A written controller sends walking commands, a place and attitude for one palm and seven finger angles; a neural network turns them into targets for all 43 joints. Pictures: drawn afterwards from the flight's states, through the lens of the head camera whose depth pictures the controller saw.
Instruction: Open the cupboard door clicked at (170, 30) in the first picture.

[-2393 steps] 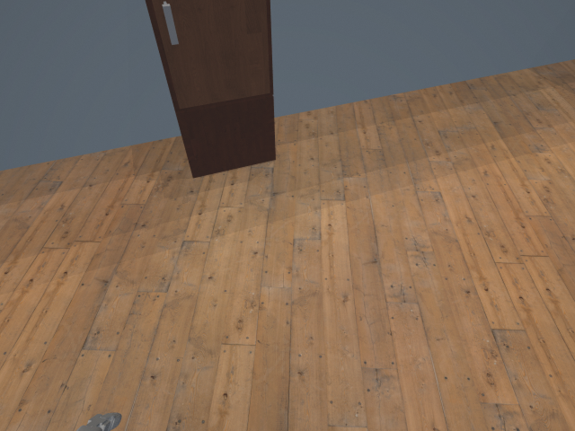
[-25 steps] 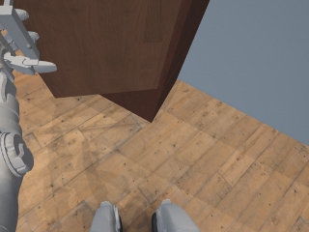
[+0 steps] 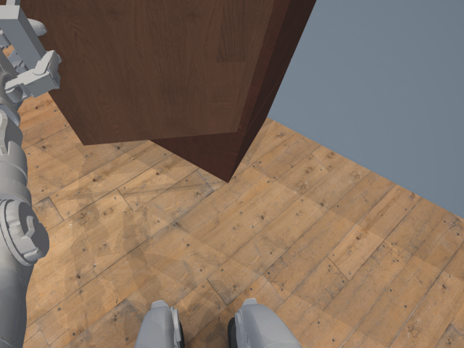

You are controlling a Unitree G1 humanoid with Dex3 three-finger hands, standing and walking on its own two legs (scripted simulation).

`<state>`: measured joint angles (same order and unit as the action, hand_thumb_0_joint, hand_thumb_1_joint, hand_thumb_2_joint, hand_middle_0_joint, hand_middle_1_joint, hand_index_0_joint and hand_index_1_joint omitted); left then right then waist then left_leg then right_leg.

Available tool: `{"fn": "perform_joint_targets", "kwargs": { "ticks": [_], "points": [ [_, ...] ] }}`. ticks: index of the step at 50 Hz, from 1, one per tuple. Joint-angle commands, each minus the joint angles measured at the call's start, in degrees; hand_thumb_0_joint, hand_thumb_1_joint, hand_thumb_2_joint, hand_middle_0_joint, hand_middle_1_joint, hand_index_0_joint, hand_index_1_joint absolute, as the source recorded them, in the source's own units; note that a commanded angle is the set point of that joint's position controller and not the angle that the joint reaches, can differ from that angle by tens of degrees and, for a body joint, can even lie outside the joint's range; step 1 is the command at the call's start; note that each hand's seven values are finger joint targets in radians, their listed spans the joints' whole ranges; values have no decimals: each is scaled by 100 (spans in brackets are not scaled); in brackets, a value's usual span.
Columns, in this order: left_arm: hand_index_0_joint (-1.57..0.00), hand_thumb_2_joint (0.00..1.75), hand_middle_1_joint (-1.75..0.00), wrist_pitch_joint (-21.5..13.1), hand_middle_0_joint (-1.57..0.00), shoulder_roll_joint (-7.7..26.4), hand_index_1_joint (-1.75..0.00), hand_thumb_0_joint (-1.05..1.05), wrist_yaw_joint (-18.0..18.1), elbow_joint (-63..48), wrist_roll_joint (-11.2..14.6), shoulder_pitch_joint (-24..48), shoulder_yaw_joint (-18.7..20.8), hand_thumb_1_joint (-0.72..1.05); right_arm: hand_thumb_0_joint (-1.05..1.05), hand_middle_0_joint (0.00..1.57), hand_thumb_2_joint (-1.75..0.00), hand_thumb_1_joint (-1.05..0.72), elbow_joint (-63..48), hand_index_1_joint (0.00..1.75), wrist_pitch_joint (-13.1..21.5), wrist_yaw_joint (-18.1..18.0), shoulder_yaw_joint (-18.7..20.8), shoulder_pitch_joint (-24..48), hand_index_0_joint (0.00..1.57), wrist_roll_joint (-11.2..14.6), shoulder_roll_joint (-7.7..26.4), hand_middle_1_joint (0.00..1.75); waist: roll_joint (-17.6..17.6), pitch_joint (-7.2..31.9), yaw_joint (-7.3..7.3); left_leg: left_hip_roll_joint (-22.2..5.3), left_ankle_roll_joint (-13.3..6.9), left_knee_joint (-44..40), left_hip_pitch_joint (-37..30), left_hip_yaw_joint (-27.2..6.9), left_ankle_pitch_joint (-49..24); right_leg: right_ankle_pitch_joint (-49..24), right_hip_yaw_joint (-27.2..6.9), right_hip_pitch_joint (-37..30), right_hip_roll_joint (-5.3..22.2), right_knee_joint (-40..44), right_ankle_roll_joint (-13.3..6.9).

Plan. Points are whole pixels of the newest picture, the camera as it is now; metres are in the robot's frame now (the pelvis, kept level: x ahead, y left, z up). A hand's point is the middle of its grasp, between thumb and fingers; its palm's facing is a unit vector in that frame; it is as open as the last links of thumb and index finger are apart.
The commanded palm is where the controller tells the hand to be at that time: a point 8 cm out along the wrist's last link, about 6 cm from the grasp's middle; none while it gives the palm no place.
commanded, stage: close the thumb around the handle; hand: left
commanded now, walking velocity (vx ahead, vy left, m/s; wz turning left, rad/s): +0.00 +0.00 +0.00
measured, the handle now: (33, 41) +0.59 +0.25 +0.09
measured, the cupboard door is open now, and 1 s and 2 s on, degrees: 39 67 81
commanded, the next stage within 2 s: pull the door open along its arc in 0.06 s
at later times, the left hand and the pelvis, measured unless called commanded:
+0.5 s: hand (51, 91) +0.50 +0.22 +0.08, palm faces +0.09 -1.00 +0.00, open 6.3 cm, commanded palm +0.45 +0.26 +0.09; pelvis +0.01 +0.00 +0.01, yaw -1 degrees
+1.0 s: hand (110, 165) +0.38 +0.13 +0.09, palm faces +0.51 -0.86 +0.02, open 6.6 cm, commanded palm +0.32 +0.17 +0.09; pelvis +0.00 -0.03 +0.02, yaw +3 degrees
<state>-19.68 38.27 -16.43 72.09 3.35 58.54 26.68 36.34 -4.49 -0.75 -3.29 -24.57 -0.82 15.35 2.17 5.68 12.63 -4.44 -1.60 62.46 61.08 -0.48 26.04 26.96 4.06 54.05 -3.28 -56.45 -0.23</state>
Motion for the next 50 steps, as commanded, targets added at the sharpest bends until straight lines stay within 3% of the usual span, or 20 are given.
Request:
{"fn": "perform_joint_targets", "kwargs": {
  "ticks": [1,4,6,8,9,12,18,21,23,31,32,33,34,37,42,43,46,47,50],
  "points": [
    [-40,90,-135,-357,-40,1758,-135,0,110,-1312,173,2462,323,90,0,20,-90,-90,-132,30,6,-57,426,-1194,20,-39,1179,30,1055,3003,-44,137,-21,-543,-3177,-423,-2782,-2117,-128,-568,-143,598,-56],
    [-40,90,-135,-456,-40,1720,-135,0,203,-1547,104,2374,300,90,0,20,-90,-90,-173,30,4,-25,431,-1154,20,-53,1146,30,1275,3126,-117,140,6,-540,-3365,-408,-2960,-2204,-136,-558,-147,576,-66],
    [-40,90,-135,-462,-40,1608,-135,0,246,-1426,76,2219,237,90,0,20,-90,-90,-194,30,-7,-3,425,-1108,20,-46,1136,30,1138,2887,-118,143,6,-570,-3229,-387,-2761,-2070,-125,-537,-156,614,-68],
    [-40,90,-135,-506,-40,1648,-135,0,287,-1452,62,2358,219,90,0,20,-90,-90,-192,30,-9,-7,417,-1083,20,-43,1151,30,1190,2802,-62,146,-5,-582,-3194,-383,-2682,-2031,-157,-496,-154,631,-63],
    [-40,90,-135,-523,-40,1309,-135,0,293,-1521,78,2679,-70,90,0,20,-90,-90,-154,30,5,2,418,-1074,20,-49,1121,30,1146,2757,74,138,-5,-593,-3220,-418,-2541,-1913,-142,-399,-154,644,-55],
    [-40,90,-135,-597,-40,1361,-135,0,311,-1625,107,2209,118,90,0,20,-90,-90,-195,30,15,11,461,-1110,20,-69,1151,30,1330,3004,-142,123,45,-636,-3562,-455,-2875,-1971,-103,-417,-161,598,-120],
    [-40,90,-135,-623,-40,1023,-135,0,211,-2036,287,1243,84,90,0,20,-90,-90,-331,30,-26,65,518,-985,20,-18,1097,30,1127,3259,-391,155,50,-719,-3716,-351,-3243,-2397,-94,-862,-178,628,-98],
    [-40,90,-135,-567,-40,740,-135,0,191,-2449,439,586,8,90,0,20,-90,-90,-461,30,-44,88,564,-869,20,39,1060,30,736,3176,-500,194,13,-831,-3538,-247,-3165,-2616,-104,-1284,-182,698,-76],
    [-40,90,-135,-583,-40,580,-135,0,201,-2777,523,55,-11,90,0,20,-90,-90,-548,30,-40,113,591,-773,20,75,1024,30,795,3193,-616,221,11,-883,-3619,-194,-3364,-2825,-116,-1456,-171,723,-81],
    [-40,90,-135,-508,-40,-456,-135,0,389,-4288,900,-2137,-462,90,0,20,-90,-90,-918,30,75,213,654,-211,20,200,861,30,528,2539,-933,269,9,-1185,-3567,2,-3409,-3153,-127,-2001,-115,882,-76],
    [-40,90,-135,-467,-40,-510,-135,0,1263,-4774,1235,-2182,393,90,0,20,-90,-90,-969,30,156,203,651,-53,20,133,670,30,663,2519,-1442,302,63,-1224,-3351,29,-3598,-3141,-70,-2151,-95,884,-85],
    [-40,90,-135,-356,-40,-1222,-135,0,1692,-4721,1122,-2672,-173,90,0,20,-90,-90,-969,30,235,256,625,43,20,125,609,30,473,2345,-1247,295,110,-1279,-3344,48,-3492,-3086,-22,-2094,-107,854,-40],
    [-40,90,-135,-319,-40,-1509,-135,0,1972,-4904,1100,-2824,-288,90,0,20,-90,-90,-956,30,282,294,631,86,20,127,604,30,393,2172,-1214,276,134,-1286,-3303,51,-3456,-3026,2,-1991,-84,863,-39],
    [-40,90,-135,-296,-40,-1674,-135,0,2791,-5270,750,-2954,-378,90,0,20,-90,-90,-914,30,326,318,658,201,20,13,616,30,-155,2062,-1172,306,128,-1279,-3076,41,-3039,-2938,-21,-2146,-67,797,-41],
    [-40,90,-135,-257,-40,-2398,-135,0,4086,-5590,-148,-2734,-1010,90,0,20,-90,-90,-912,30,352,334,642,563,20,-187,472,30,-121,2044,-1148,357,120,-1265,-2906,34,-2297,-2393,-100,-2053,69,728,-70],
    [-40,90,-135,-214,-40,-2677,-135,0,4269,-5547,-290,-2815,-1248,90,0,20,-90,-90,-902,30,345,340,633,652,20,-206,425,30,-8,2082,-1150,365,129,-1278,-2966,42,-2224,-2311,-100,-2024,91,737,-81],
    [-40,90,-135,-155,-40,-3019,-135,0,4599,-5612,-557,-2707,-1673,90,0,20,-90,-90,-893,30,344,315,642,814,20,-259,394,30,-186,2050,-1062,393,101,-1283,-2953,54,-1894,-2123,-138,-2059,118,865,-78],
    [-40,90,-135,-165,-40,-3105,-135,0,4624,-5693,-634,-2755,-1833,90,0,20,-90,-90,-897,30,352,297,658,813,20,-281,394,30,-334,2115,-1020,387,91,-1271,-2942,36,-1838,-2097,-155,-2104,114,894,-77],
    [-40,90,-135,-190,-40,-3351,-135,0,4607,-5782,-676,-2751,-2188,90,0,20,-90,-90,-878,30,387,247,641,992,20,-274,340,30,-343,1926,-982,426,61,-1298,-2912,89,-1544,-1988,-247,-2154,177,1076,-57]
  ]
}}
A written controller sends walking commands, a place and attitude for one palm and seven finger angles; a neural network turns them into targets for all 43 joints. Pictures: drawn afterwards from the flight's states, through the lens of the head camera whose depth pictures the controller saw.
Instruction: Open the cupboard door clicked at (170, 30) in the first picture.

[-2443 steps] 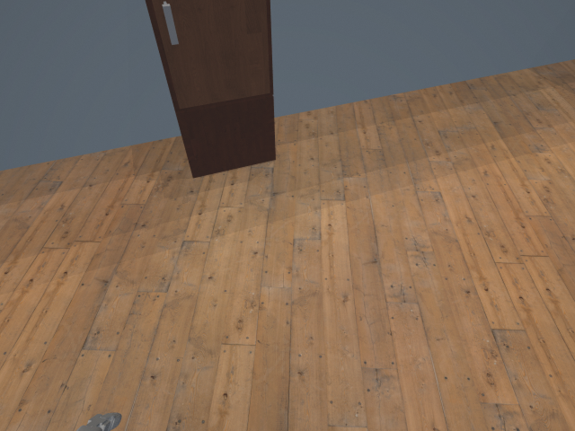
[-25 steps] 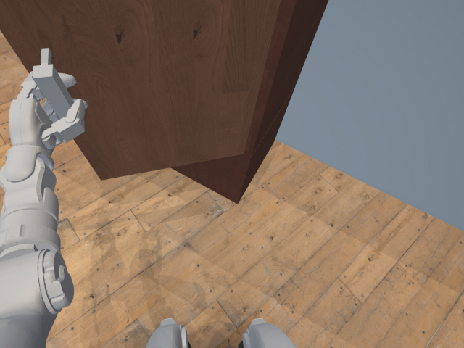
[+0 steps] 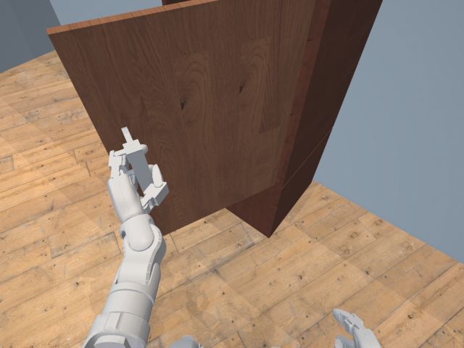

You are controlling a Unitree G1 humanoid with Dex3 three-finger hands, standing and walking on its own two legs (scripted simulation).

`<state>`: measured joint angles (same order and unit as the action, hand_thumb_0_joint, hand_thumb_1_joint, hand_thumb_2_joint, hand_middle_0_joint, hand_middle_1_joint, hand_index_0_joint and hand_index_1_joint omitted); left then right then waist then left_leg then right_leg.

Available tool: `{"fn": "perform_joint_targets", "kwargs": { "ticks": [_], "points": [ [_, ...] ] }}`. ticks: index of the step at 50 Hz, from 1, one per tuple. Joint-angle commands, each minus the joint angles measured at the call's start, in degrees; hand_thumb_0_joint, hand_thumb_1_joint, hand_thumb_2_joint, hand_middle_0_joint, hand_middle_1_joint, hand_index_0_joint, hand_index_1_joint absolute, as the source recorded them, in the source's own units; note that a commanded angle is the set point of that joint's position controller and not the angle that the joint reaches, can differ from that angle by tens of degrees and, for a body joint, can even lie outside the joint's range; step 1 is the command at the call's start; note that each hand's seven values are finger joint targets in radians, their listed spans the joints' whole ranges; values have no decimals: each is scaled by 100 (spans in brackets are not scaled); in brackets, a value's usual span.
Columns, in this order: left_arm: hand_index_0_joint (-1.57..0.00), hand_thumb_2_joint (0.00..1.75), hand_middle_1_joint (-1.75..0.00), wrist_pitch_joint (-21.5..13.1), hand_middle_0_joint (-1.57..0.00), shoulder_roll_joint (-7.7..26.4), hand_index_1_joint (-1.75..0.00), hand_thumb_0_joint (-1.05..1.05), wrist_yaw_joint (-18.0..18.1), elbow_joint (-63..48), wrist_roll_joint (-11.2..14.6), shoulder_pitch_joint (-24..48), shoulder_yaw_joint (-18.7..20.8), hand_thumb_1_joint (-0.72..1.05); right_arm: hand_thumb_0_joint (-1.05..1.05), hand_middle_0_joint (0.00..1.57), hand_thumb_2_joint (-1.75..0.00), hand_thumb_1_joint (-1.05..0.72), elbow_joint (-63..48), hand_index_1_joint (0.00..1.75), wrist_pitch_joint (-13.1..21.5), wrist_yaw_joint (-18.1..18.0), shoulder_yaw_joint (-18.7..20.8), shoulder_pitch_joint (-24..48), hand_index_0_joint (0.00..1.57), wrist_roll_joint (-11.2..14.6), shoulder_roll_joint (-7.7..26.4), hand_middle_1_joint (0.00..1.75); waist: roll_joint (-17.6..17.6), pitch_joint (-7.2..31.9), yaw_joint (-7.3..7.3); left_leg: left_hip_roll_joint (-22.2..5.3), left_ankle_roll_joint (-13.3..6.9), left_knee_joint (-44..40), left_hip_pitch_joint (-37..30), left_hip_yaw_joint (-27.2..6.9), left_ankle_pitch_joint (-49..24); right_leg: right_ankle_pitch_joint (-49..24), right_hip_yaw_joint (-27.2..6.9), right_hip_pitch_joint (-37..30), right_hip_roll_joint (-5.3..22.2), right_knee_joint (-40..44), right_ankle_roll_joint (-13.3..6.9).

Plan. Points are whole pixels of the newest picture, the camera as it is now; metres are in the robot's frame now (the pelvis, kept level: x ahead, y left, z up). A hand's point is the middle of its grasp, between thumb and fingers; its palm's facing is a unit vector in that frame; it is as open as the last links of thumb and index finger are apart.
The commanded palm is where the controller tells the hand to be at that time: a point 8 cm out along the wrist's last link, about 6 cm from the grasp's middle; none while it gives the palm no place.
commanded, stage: pull the door open along its arc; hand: left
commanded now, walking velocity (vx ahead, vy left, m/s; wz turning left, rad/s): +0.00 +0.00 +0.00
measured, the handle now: (138, 162) +0.43 +0.19 +0.07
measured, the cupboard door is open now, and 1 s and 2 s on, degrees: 67 81 85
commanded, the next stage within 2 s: open thumb and fingers to let go in 0.28 s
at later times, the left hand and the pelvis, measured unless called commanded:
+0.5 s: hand (192, 216) +0.32 +0.08 +0.07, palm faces +0.45 -0.89 -0.02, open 6.7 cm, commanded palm +0.28 +0.12 +0.07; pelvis +0.00 -0.03 +0.01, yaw +2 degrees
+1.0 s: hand (191, 213) +0.33 +0.08 +0.07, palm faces +0.41 -0.91 -0.01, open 13.8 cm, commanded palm +0.28 +0.12 +0.07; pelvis +0.00 -0.01 +0.00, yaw +2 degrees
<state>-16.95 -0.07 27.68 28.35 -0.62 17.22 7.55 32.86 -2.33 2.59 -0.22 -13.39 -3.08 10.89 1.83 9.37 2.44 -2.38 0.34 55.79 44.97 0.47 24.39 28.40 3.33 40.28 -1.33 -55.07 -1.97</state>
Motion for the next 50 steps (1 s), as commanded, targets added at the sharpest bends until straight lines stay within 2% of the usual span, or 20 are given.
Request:
{"fn": "perform_joint_targets", "kwargs": {
  "ticks": [1,2,6,10,13,15,18,19,21,22,27,30,31,36,37,39,41,44,48,50],
  "points": [
    [-40,90,-135,-504,-40,442,-135,0,176,-1524,-298,1419,-366,90,0,20,-90,-90,-516,30,184,-110,332,-87,20,-51,763,30,-228,1539,46,214,-131,-648,-1345,-10,-1381,-2141,-187,-792,-4,949,108],
    [-40,90,-135,-507,-40,385,-135,0,159,-1560,-271,1271,-430,90,0,20,-90,-90,-541,30,203,-131,332,-85,20,-57,762,30,-358,1500,45,222,-150,-652,-1324,-8,-1336,-2140,-225,-850,-7,1021,121],
    [-40,90,-135,-554,-40,1,-135,0,96,-1738,-138,822,-802,90,0,20,-90,-90,-552,30,293,-152,305,111,20,-29,692,30,-394,1270,-17,249,-138,-750,-1335,-4,-1158,-1985,-273,-951,64,1184,129],
    [-40,90,-135,-540,-40,-344,-135,0,119,-2153,-93,79,-1173,90,0,20,-90,-90,-639,30,382,-124,298,224,20,-29,636,30,-312,1346,-118,276,-130,-773,-1418,28,-1263,-2309,-340,-1168,148,1220,163],
    [-40,90,-135,-473,-40,-519,-135,0,230,-2298,-100,-350,-1374,90,0,20,-90,-90,-699,30,432,-121,291,317,20,-28,622,30,-735,1086,-121,287,-128,-818,-1298,-7,-1113,-2215,-419,-1212,224,1361,227],
    [-40,90,-135,-455,-40,-622,-135,0,325,-2506,-192,-516,-1522,90,0,20,-90,-90,-736,30,457,-118,295,361,20,-44,599,30,-777,1056,-140,304,-127,-811,-1289,-17,-1080,-2200,-480,-1236,272,1389,240],
    [-40,90,-135,-452,-40,-420,-135,0,486,-2593,-421,-51,-1471,90,0,20,-90,-90,-655,30,460,-174,286,423,20,-85,594,30,-723,904,-48,305,-142,-720,-1201,-42,-959,-1973,-593,-1022,338,1423,246],
    [-40,90,-135,-468,-40,-247,-135,0,563,-2454,-492,412,-1353,90,0,20,-90,-90,-557,30,438,-219,262,438,20,-97,589,30,-815,781,60,309,-151,-655,-1088,-76,-824,-1750,-670,-882,382,1468,261],
    [-39,84,-134,-504,-39,-295,-134,0,601,-2302,-593,472,-1358,76,0,20,-90,-90,-513,30,434,-269,254,497,20,-128,532,30,-881,766,37,332,-150,-603,-981,-99,-700,-1529,-787,-841,438,1509,279],
    [-38,81,-133,-515,-38,-154,-133,0,601,-2294,-593,394,-1216,69,0,20,-90,-90,-510,30,431,-290,264,514,20,-127,534,30,-932,841,-4,326,-155,-591,-966,-107,-721,-1552,-852,-931,449,1553,280],
    [-36,66,-129,-477,-36,-446,-129,0,367,-2300,-333,170,-1381,34,0,20,-90,-90,-521,30,369,-306,271,520,20,-87,505,30,-573,1366,-90,331,-129,-634,-1250,-66,-1115,-2411,-621,-1216,378,1270,247],
    [-35,57,-127,-433,-35,-577,-127,0,297,-2236,-200,285,-1477,13,0,20,-90,-90,-521,30,367,-307,247,528,20,-77,513,30,-560,1239,-40,328,-121,-658,-1314,-67,-1113,-2419,-530,-1123,352,1258,262],
    [-34,54,-126,-410,-34,-508,-126,0,303,-2143,-182,147,-1361,6,0,20,-90,-90,-529,30,357,-306,256,505,20,-76,524,30,-688,1253,-85,319,-120,-664,-1307,-79,-1151,-2468,-490,-1139,338,1239,256],
    [-32,39,-122,-383,-32,-710,-122,0,373,-2320,-352,54,-1600,-29,0,20,-90,-90,-623,30,322,-248,276,462,20,-98,525,30,-601,1285,-95,302,-124,-659,-1446,-73,-1440,-2719,-321,-1061,278,1062,205],
    [-31,36,-122,-345,-31,-653,-122,0,387,-2254,-370,-113,-1545,-36,0,20,-90,-90,-647,30,313,-244,278,431,20,-99,540,30,-787,1222,-105,289,-131,-667,-1398,-99,-1469,-2691,-289,-1090,251,1069,186],
    [-30,30,-120,-330,-30,-628,-120,0,425,-2302,-399,-68,-1519,-50,0,20,-90,-90,-663,30,277,-249,277,464,20,-103,533,30,-795,1270,-134,291,-121,-670,-1382,-90,-1466,-2660,-289,-1092,253,1038,181],
    [-30,30,-120,-297,-30,-695,-120,0,482,-2359,-455,98,-1593,-50,0,20,-90,-90,-674,30,265,-253,271,493,20,-104,520,30,-702,1208,-96,286,-122,-657,-1390,-79,-1388,-2446,-278,-978,240,1054,166],
    [-27,30,-105,-249,-27,-771,-105,0,545,-2450,-553,-18,-1681,-50,0,20,-90,-90,-693,30,259,-239,271,509,20,-104,496,30,-502,1253,-130,269,-119,-649,-1472,-72,-1479,-2342,-213,-921,190,991,100],
    [-24,30,-85,-148,-24,-795,-85,0,560,-2469,-502,-301,-1657,-50,0,20,-90,-90,-750,30,257,-242,269,506,20,-107,502,30,-594,1263,-193,262,-103,-683,-1437,-81,-1513,-2352,-175,-1003,158,986,86],
    [-22,30,-75,-126,-22,-768,-75,0,594,-2589,-508,-110,-1657,-50,0,20,-90,-90,-742,30,246,-253,264,517,20,-103,501,30,-556,1245,-158,261,-104,-688,-1445,-84,-1461,-2227,-173,-968,151,995,80]
  ]
}}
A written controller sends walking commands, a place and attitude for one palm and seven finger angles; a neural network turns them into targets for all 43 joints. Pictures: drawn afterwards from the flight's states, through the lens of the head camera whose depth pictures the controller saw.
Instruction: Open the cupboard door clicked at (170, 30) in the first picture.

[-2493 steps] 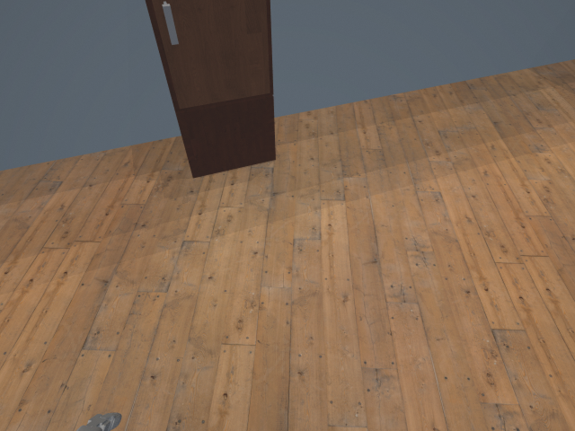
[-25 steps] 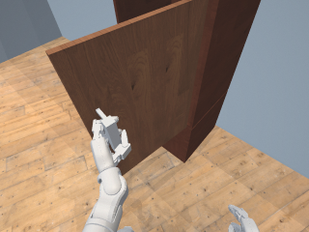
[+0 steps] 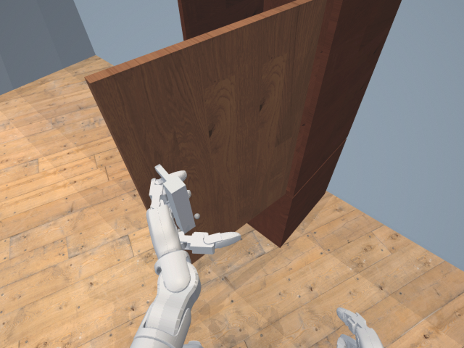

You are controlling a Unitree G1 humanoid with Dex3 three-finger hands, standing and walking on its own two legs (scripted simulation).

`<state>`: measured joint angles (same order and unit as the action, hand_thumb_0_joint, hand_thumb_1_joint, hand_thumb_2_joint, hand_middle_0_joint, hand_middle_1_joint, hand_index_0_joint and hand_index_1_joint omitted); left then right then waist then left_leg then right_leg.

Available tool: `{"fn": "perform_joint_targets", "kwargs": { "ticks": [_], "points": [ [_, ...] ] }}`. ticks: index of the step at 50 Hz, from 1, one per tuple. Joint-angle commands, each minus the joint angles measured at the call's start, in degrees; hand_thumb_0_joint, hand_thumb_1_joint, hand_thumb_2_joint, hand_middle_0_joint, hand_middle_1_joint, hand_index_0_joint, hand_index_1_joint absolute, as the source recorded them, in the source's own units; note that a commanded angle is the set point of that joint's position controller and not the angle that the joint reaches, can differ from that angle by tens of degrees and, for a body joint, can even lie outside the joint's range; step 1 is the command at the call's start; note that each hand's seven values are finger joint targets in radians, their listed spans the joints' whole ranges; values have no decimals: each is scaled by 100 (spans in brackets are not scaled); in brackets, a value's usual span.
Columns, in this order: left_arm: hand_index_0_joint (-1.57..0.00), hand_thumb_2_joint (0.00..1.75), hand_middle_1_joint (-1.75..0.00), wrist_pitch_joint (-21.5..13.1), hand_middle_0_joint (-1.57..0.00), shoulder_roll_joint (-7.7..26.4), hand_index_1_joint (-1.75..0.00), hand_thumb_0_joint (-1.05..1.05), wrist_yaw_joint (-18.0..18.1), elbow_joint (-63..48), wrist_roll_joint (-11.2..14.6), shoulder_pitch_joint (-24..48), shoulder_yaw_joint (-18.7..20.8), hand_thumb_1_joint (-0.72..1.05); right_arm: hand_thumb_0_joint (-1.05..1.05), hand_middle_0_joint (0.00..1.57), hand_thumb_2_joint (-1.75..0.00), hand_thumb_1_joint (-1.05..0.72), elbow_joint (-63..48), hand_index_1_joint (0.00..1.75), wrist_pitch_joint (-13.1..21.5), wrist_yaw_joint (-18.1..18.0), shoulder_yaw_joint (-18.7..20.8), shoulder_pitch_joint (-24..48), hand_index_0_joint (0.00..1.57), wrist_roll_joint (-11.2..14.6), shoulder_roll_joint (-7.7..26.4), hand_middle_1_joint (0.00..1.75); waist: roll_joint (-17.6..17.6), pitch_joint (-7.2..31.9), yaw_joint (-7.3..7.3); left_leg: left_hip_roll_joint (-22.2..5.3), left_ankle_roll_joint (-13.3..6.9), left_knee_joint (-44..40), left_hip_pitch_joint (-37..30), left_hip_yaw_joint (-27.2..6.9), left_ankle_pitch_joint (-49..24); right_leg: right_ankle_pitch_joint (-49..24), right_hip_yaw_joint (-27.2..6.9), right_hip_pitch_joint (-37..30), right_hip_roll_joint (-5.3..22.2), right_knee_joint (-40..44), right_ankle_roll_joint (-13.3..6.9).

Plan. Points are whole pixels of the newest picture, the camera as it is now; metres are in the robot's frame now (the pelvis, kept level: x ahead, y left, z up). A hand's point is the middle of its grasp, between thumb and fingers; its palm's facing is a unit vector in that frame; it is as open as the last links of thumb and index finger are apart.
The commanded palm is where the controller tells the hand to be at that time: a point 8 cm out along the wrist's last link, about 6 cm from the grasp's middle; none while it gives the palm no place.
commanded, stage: open thumb and fingers to let go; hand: left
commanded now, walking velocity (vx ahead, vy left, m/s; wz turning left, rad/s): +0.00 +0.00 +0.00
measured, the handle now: (173, 198) +0.36 +0.12 +0.07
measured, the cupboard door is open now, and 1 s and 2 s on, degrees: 81 85 84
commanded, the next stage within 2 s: slide the hand sideways off the handle in 0.20 s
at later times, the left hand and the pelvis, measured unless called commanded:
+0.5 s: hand (195, 246) +0.27 +0.08 +0.06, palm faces -0.13 -0.99 -0.09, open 16.1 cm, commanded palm +0.26 +0.13 +0.06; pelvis -0.02 +0.01 +0.00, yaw +0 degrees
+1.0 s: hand (173, 260) +0.25 +0.11 +0.06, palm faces -0.08 -1.00 -0.02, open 16.1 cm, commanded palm +0.23 +0.18 +0.06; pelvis -0.02 +0.01 +0.00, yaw -1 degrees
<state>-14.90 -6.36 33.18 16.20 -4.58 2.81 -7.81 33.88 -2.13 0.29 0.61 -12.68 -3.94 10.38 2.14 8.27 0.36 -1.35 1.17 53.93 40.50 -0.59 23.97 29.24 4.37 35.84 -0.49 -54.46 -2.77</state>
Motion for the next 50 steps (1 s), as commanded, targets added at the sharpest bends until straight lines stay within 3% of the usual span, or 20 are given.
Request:
{"fn": "perform_joint_targets", "kwargs": {
  "ticks": [1,9,12,15,16,17,18,19,21,23,24,26,28,29,32,33,38,44,45,50],
  "points": [
    [-22,30,-70,-325,-22,-155,-70,0,67,-1404,-136,1426,-153,-50,0,20,-90,-90,-840,30,233,-32,182,444,20,-21,550,30,-572,1348,77,153,-192,-488,-1004,24,-1396,-2276,-281,-484,68,936,165],
    [-15,30,-30,-280,-15,-127,-30,0,163,-1497,-130,1315,-91,-50,0,20,-90,-90,-854,30,270,-41,157,510,20,-26,528,30,-465,1342,21,149,-176,-508,-982,9,-1267,-1959,-249,-424,32,936,130],
    [-15,30,-30,-259,-15,-108,-30,0,193,-1468,-89,1335,-28,-50,0,20,-90,-90,-837,30,288,-56,148,529,20,-18,528,30,-647,1270,30,146,-178,-514,-935,-31,-1212,-1808,-241,-414,9,963,123],
    [-15,30,-30,-261,-15,-292,-30,0,224,-1506,-99,1465,-175,-50,0,20,-90,-90,-831,30,320,-26,140,595,20,-12,509,30,-421,1237,46,135,-163,-521,-1008,-25,-1151,-1640,-189,-253,-5,921,108],
    [-15,30,-30,-475,-15,273,-30,0,-992,-1490,-640,1134,-1269,-50,0,20,-90,-90,-713,30,275,19,133,166,20,47,742,30,-735,1005,526,132,-258,-497,-1129,-58,-1248,-2073,-337,-76,34,890,127],
    [-15,30,-30,-714,-15,696,-30,0,-1676,-1876,-376,1385,-818,-50,0,20,-90,-90,-893,30,267,-5,218,133,20,115,743,30,-500,1380,351,141,-296,-443,-1193,-36,-1405,-2373,-392,-292,71,848,80],
    [-15,30,-30,-912,-15,960,-30,0,-2057,-1954,-307,1485,-681,-50,0,20,-90,-90,-903,30,292,-48,195,154,20,116,732,30,-346,1650,263,171,-313,-420,-1299,-19,-1529,-2622,-435,-440,90,760,76],
    [-15,30,-30,-1036,-15,963,-30,0,-2391,-2105,-208,1520,-775,-50,0,20,-90,-90,-947,30,341,-72,176,186,20,151,711,30,-135,1669,269,178,-311,-420,-1401,-19,-1532,-2632,-435,-411,93,753,84],
    [-15,30,-30,-1122,-15,837,-30,0,-3103,-2010,253,1374,-917,-50,0,20,-90,-90,-1058,30,460,-106,100,223,20,270,720,30,-114,1330,349,184,-315,-481,-1390,-66,-1202,-2210,-387,-241,59,866,100],
    [-15,30,-30,-987,-15,675,-30,0,-3378,-1794,972,1216,-639,-50,0,20,-90,-90,-1129,30,544,-168,30,366,20,398,712,30,-306,915,259,174,-274,-648,-1278,-97,-710,-1544,-307,-193,-22,1100,111],
    [-15,30,-30,-912,-15,749,-30,0,-3364,-1759,1217,1226,-389,-50,0,20,-90,-90,-1131,30,579,-202,18,435,20,436,733,30,-432,804,221,171,-253,-720,-1229,-105,-496,-1227,-299,-184,-33,1216,125],
    [-15,30,-30,-778,-15,736,-30,0,-3199,-1698,1440,1072,-125,-50,0,20,-90,-90,-1159,30,640,-203,-1,491,20,461,764,30,-663,704,118,177,-231,-843,-1193,-123,-305,-860,-236,-167,-45,1293,145],
    [-15,30,-30,-725,-15,912,-30,0,-2940,-1650,1342,734,137,-50,0,20,-90,-90,-1177,30,662,-146,-1,493,20,432,768,30,-560,738,-32,196,-220,-869,-1132,-75,-344,-806,-255,-222,-20,1243,140],
    [-15,30,-30,-730,-15,1015,-30,0,-2829,-1606,1211,785,193,-50,0,20,-90,-90,-1155,30,648,-121,3,463,20,402,782,30,-614,711,4,193,-225,-835,-1083,-69,-361,-818,-256,-150,-4,1201,150],
    [-15,30,-30,-840,-15,1194,-30,0,-2664,-1703,761,348,208,-50,0,20,-90,-90,-1233,30,626,-15,62,362,20,338,796,30,-520,836,-77,181,-243,-759,-1014,-64,-591,-1057,-255,-134,-6,975,112],
    [-15,30,-30,-860,-15,1122,-30,0,-2669,-1729,732,150,166,-50,0,20,-90,-90,-1282,30,612,18,58,384,20,336,760,30,-395,843,-108,178,-236,-752,-1023,-25,-603,-1102,-248,-121,1,943,105],
    [-15,30,-30,-877,-15,1409,-30,0,-2808,-2203,849,-131,420,-50,0,20,-90,-90,-1428,30,551,-4,66,425,20,349,770,30,-353,995,-131,190,-254,-705,-961,62,-643,-1245,-362,-374,-7,1002,115],
    [-15,30,-30,-858,-15,1463,-30,0,-3062,-2378,1125,-305,537,-50,0,20,-90,-90,-1414,30,598,-104,38,431,20,410,786,30,-415,612,-1,171,-243,-692,-856,-8,-422,-984,-336,-167,-45,1075,148],
    [-15,30,-30,-869,-15,1466,-30,0,-3095,-2474,1148,-256,522,-50,0,20,-90,-90,-1412,30,617,-115,35,433,20,407,790,30,-290,665,1,184,-241,-671,-881,-17,-443,-1013,-339,-152,-43,1046,144],
    [-15,30,-30,-824,-15,1646,-30,0,-3240,-2475,1239,-583,777,-50,0,20,-90,-90,-1408,30,675,-156,50,398,20,413,805,30,-369,785,-51,198,-241,-617,-857,-26,-511,-1083,-337,-185,-50,998,154]
  ]
}}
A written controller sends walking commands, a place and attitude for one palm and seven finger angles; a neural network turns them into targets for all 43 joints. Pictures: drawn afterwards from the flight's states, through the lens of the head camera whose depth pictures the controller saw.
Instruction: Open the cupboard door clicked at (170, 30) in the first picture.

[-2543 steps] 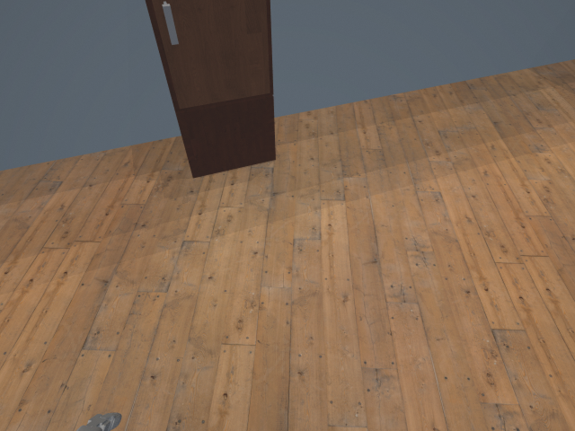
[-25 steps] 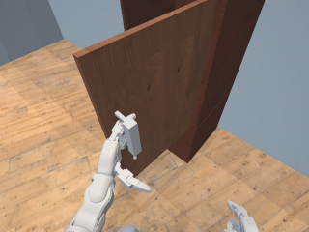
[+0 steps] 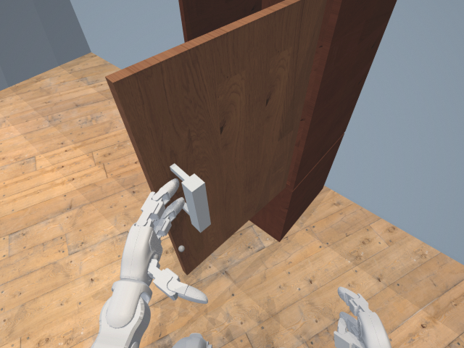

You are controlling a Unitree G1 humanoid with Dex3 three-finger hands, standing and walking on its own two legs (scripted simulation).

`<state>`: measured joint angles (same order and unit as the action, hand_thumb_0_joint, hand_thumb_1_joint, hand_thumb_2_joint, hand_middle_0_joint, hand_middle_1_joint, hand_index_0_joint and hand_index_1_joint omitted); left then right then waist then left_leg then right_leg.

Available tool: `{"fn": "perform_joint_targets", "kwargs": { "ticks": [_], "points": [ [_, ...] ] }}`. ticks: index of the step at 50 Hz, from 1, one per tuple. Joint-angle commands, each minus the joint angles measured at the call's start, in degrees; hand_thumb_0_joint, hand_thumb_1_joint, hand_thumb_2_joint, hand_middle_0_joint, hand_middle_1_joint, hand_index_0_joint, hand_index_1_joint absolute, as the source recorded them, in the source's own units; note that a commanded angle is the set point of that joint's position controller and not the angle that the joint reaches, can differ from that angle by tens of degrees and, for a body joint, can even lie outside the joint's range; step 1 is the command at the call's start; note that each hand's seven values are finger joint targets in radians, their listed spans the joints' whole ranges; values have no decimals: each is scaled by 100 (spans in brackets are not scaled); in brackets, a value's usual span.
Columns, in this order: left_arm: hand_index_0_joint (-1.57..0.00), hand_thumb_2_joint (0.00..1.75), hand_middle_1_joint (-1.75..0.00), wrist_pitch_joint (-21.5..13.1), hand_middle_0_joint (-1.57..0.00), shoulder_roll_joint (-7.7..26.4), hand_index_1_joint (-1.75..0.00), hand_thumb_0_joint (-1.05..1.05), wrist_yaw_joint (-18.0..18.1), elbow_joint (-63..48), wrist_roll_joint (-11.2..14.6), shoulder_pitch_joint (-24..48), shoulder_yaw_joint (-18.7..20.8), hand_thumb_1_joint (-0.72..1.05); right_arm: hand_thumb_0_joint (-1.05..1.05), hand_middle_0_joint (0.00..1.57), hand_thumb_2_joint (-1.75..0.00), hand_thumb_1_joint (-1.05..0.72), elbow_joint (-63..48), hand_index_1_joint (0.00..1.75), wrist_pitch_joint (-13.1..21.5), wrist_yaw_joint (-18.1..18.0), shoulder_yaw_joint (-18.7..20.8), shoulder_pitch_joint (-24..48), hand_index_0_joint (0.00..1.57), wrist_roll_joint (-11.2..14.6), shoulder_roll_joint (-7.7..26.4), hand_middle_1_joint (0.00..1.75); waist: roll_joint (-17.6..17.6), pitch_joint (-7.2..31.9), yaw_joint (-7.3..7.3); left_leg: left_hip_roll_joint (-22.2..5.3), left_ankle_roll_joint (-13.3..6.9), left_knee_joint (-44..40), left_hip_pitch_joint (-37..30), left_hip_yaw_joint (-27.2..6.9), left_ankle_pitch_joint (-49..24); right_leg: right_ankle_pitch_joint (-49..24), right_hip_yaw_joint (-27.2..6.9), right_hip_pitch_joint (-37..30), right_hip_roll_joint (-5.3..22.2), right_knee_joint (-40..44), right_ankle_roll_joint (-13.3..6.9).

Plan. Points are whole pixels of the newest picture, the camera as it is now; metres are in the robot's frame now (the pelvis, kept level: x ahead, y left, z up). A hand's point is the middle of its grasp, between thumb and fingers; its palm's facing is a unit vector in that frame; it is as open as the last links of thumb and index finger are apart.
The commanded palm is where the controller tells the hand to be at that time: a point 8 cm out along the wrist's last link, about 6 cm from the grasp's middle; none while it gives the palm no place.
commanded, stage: slide the hand sideways off the handle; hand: left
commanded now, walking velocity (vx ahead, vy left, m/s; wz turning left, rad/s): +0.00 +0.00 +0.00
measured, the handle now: (189, 197) +0.36 +0.10 +0.07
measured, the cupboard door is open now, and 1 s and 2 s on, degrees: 85 84 84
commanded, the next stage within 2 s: draw the hand back to the body in 0.50 s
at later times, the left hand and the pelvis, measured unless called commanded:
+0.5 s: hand (140, 271) +0.23 +0.15 +0.06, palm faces +0.05 -1.00 -0.06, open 16.2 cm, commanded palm +0.20 +0.21 +0.07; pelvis +0.02 -0.01 -0.01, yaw +1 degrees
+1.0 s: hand (102, 268) +0.21 +0.19 +0.10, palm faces +0.02 -1.00 -0.06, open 16.3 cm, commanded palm +0.19 +0.25 +0.12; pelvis +0.02 +0.01 +0.01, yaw +1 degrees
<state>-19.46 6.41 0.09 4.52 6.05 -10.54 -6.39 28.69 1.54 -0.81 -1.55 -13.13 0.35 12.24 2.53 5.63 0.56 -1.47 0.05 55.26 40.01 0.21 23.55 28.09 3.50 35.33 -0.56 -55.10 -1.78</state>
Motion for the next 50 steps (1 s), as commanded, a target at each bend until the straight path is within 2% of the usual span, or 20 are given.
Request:
{"fn": "perform_joint_targets", "kwargs": {
  "ticks": [1,3,7,10,13,17,19,21,25,29,31,32,34,35,36,37,38,41,44,50],
  "points": [
    [-15,30,-30,-337,-15,388,-30,0,45,-1283,197,582,680,-50,0,20,-90,-90,-901,30,309,-51,263,436,20,-15,613,30,-412,1046,-94,214,-127,-752,-790,-90,-510,-1033,-255,-179,-47,1064,59],
    [-15,30,-30,-304,-15,526,-30,0,-15,-1362,235,217,865,-50,0,20,-90,-90,-937,30,312,-56,279,409,20,-12,607,30,-395,1192,-192,227,-122,-737,-775,-54,-708,-1312,-296,-387,-29,1037,62],
    [-15,30,-30,-223,-15,615,-30,0,-132,-1581,327,-430,1045,-50,0,20,-90,-90,-992,30,295,-54,290,327,20,0,605,30,-401,1241,-233,231,-117,-713,-796,-36,-1087,-1922,-270,-612,-48,959,64],
    [-15,30,-30,-221,-15,620,-30,0,-213,-1789,377,-531,1035,-50,0,20,-90,-90,-1046,30,297,-66,280,325,20,5,598,30,-423,1036,-145,239,-117,-658,-687,-20,-1022,-2020,-306,-528,-18,975,118],
    [-15,30,-30,-314,-15,852,-30,0,-318,-1792,422,-508,1286,-50,0,20,-90,-90,-1010,30,330,-118,304,327,20,3,637,30,-535,878,-86,228,-115,-558,-532,-54,-900,-1873,-384,-401,-9,993,144],
    [-15,30,-30,-477,-15,733,-30,0,-548,-2110,579,-985,1200,-50,0,20,-90,-90,-1058,30,440,-123,321,266,20,28,633,30,-232,1080,-100,247,-112,-451,-626,-59,-1044,-2046,-359,-390,-27,876,129],
    [-15,30,-30,-520,-15,851,-30,0,-641,-2243,658,-1173,1325,-50,0,20,-90,-90,-1055,30,478,-135,337,236,20,23,637,30,-286,1254,-124,252,-105,-386,-593,-79,-1126,-2318,-399,-490,12,812,171],
    [-15,30,-30,-543,-15,921,-30,0,-770,-2311,675,-1273,1348,-50,0,20,-90,-90,-1048,30,494,-158,354,197,20,30,655,30,-418,1269,-66,248,-112,-336,-531,-102,-1168,-2509,-427,-498,29,780,216],
    [-15,30,-30,-567,-15,900,-30,0,-1082,-2335,740,-1012,1170,-50,0,20,-90,-90,-1028,30,564,-223,339,177,20,47,705,30,-379,981,134,245,-135,-171,-345,-151,-923,-2122,-517,-147,51,828,251],
    [-15,30,-30,-594,-15,805,-30,0,-1257,-2445,904,-968,1048,-50,0,20,-90,-90,-1027,30,719,-279,342,180,20,55,733,30,-281,1081,118,234,-132,-78,-369,-211,-833,-1751,-460,41,25,766,204],
    [-15,30,-30,-550,-15,1007,-30,0,-1228,-2687,927,-1028,1233,-50,0,20,-90,-90,-1074,30,746,-295,351,170,20,66,744,30,-218,1326,2,236,-140,-138,-466,-216,-926,-1713,-413,-87,0,732,163],
    [-15,30,-30,-468,-15,1262,-30,0,-1167,-2706,908,-1138,1472,-50,0,20,-90,-90,-1078,30,730,-309,354,172,20,74,750,30,-188,1352,-56,228,-147,-180,-480,-206,-951,-1678,-433,-177,-21,773,149],
    [-15,30,-30,-321,-15,1434,-30,0,-1033,-2844,890,-1258,1750,-50,0,20,-90,-90,-1127,30,695,-318,343,209,20,97,683,30,-164,1398,-174,227,-139,-344,-587,-179,-1013,-1705,-392,-391,-26,823,134],
    [-15,30,-30,-258,-15,1399,-30,0,-982,-2974,868,-1280,1729,-50,0,20,-90,-90,-1161,30,682,-318,326,227,20,111,670,30,-6,1414,-186,234,-145,-402,-700,-165,-1097,-1795,-354,-408,-42,819,120],
    [-15,30,-30,-149,-15,1345,-30,0,-934,-2943,891,-1448,1773,-50,0,20,-90,-90,-1177,30,658,-318,319,224,20,124,625,30,-72,1340,-215,228,-141,-473,-732,-154,-1104,-1821,-289,-452,-63,848,125],
    [-15,30,-30,-39,-15,1421,-30,0,-898,-2869,899,-1473,1875,-50,0,20,-90,-90,-1160,30,631,-322,308,264,20,134,638,30,-107,1233,-210,227,-144,-494,-667,-163,-1038,-1712,-318,-489,-67,937,133],
    [-15,30,-30,49,-15,1303,-30,0,-892,-2821,917,-1457,1787,-50,0,20,-90,-90,-1170,30,623,-324,276,304,20,160,627,30,-84,996,-160,222,-136,-558,-677,-159,-959,-1634,-294,-421,-71,1011,138],
    [-15,30,-30,244,-15,1186,-30,0,-989,-2854,1031,-1444,1675,-50,0,20,-90,-90,-1185,30,652,-337,229,294,20,188,664,30,-134,779,-80,205,-137,-711,-800,-199,-827,-1471,-218,-377,-98,1176,152],
    [-15,30,-30,365,-15,1302,-30,0,-1170,-2961,1130,-1367,1708,-50,0,20,-90,-90,-1185,30,723,-378,208,290,20,202,732,30,-233,739,-41,201,-153,-785,-901,-228,-791,-1411,-250,-445,-85,1329,173],
    [-15,30,-30,489,-15,1549,-30,0,-1284,-3206,1211,-1122,1948,-50,0,20,-90,-90,-1144,30,889,-430,137,309,20,216,751,30,52,489,-97,178,-142,-1082,-1150,-324,-632,-1035,-105,-434,-137,1476,108]
  ]
}}
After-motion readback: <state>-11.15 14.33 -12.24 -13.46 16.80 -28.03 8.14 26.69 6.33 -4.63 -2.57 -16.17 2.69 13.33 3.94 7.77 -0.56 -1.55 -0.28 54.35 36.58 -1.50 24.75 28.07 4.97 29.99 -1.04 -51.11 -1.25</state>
